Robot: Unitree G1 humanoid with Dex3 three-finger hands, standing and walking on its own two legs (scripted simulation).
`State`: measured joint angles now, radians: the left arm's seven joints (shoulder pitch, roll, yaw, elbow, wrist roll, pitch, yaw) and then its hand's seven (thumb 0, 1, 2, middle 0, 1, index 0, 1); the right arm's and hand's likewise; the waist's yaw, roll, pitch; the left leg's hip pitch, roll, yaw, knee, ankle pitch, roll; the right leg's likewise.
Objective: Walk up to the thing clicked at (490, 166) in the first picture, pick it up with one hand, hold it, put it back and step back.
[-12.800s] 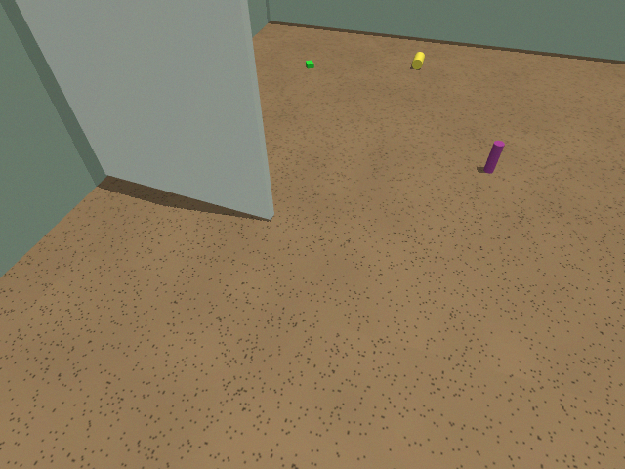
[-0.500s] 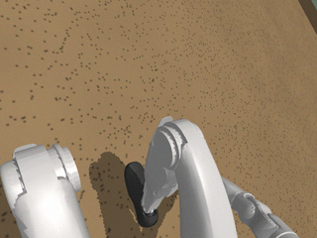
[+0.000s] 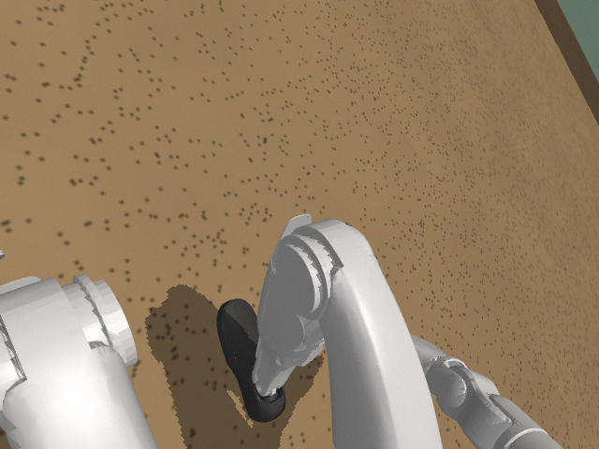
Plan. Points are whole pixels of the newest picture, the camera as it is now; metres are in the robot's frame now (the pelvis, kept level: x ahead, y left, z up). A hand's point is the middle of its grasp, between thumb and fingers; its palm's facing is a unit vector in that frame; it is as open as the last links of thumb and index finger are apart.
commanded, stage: close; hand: left
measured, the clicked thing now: out of the picture +0.44 +0.29 -0.20
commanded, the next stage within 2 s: settle in 0.60 s
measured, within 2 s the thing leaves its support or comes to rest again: leaves its support in 1.06 s
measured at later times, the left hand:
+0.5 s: hand out of the picture +0.43 +0.28 -0.18, palm faces +0.34 -0.94 -0.02, open 7.8 cm
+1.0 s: hand out of the picture +0.44 +0.28 -0.18, palm faces +0.35 -0.94 -0.01, open 6.3 cm
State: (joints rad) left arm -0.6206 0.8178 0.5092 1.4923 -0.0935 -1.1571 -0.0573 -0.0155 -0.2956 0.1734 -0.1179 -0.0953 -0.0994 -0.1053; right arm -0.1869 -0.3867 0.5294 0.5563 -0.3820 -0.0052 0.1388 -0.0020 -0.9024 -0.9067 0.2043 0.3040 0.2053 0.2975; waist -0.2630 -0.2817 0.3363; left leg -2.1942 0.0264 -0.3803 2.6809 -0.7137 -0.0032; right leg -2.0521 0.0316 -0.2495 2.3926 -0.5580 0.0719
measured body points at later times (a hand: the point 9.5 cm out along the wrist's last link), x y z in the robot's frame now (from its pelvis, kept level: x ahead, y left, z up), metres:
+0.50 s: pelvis +0.00 +0.00 +0.00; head +0.23 +0.19 +0.33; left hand +0.41 +0.33 -0.17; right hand +0.17 -0.24 -0.03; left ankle +0.08 +0.12 -0.25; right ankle +0.16 -0.12 -0.25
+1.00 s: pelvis +0.00 +0.00 +0.00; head +0.24 +0.19 +0.33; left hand +0.41 +0.33 -0.17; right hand +0.17 -0.25 -0.03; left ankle +0.08 +0.12 -0.25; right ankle +0.16 -0.12 -0.25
